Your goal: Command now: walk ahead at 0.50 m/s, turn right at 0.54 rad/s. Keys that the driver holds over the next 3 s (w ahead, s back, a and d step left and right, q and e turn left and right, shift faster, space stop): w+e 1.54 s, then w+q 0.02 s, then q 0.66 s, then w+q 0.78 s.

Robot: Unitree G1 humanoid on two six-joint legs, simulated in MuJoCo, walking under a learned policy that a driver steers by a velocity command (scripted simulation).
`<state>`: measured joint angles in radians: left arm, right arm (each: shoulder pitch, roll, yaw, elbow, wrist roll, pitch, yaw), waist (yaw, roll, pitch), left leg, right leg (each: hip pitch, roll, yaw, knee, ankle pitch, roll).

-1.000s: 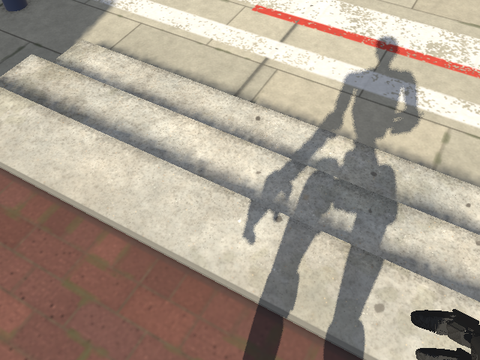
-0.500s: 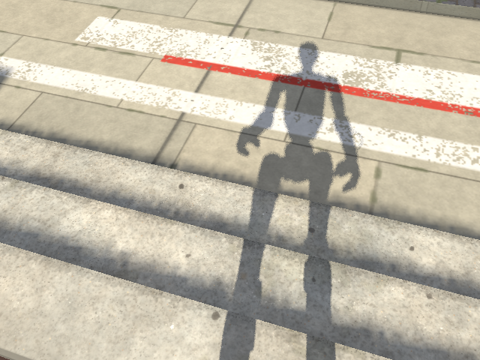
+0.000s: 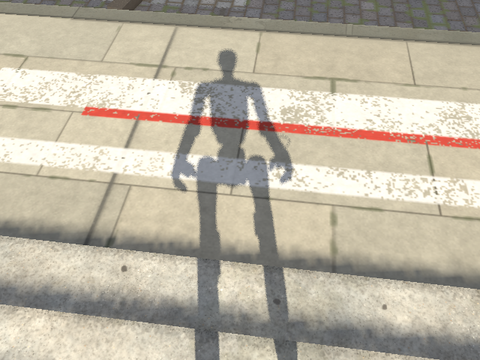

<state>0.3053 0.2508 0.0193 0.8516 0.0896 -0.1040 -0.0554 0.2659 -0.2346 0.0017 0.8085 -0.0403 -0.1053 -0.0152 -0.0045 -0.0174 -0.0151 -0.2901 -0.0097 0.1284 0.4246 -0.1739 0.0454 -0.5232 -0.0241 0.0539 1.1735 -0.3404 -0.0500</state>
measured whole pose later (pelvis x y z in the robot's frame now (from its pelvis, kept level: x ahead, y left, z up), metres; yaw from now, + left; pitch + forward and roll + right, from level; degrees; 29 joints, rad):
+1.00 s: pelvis +0.60 -0.26 -0.20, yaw -37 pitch +1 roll -2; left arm 0.53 0.19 0.01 0.94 0.08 -0.11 -0.08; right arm 0.08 -0.22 0.04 0.73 -0.07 -0.11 0.03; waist 0.09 0.06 -0.03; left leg -0.36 0.03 0.01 0.46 0.00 0.07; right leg -0.27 0.21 0.18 1.20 -0.78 -0.06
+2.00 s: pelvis +0.95 -0.66 -0.30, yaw -51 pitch +2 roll -4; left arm 0.28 0.23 0.06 0.90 -0.03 -0.05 0.10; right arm 0.12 -0.26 -0.06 0.77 0.00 -0.02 0.08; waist 0.05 0.04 0.03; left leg -0.44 0.02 -0.01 0.38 0.25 0.01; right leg -0.23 -0.01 -0.16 1.03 -0.72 -0.02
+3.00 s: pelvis +1.16 -0.80 -0.34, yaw -14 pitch +4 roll +0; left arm 0.44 0.25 0.09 0.87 -0.02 -0.05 0.03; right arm 0.07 -0.25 -0.08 0.58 0.03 -0.02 0.06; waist 0.09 0.02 -0.01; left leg -0.56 0.00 0.04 0.65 -0.20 0.08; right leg 0.04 -0.12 -0.23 0.46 -0.51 0.08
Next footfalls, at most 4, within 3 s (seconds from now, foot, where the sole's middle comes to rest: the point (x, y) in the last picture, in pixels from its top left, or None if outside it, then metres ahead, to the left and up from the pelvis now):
0.48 right None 0.42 -0.28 -0.88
0.98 left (321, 309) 0.75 -0.24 -0.98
1.54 right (435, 298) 0.79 -0.64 -0.98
1.98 left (428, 235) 1.12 -0.74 -1.09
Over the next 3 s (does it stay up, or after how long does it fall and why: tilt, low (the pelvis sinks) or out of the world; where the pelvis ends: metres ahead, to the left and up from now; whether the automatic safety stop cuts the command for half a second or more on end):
stays up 1.16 -0.80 -0.34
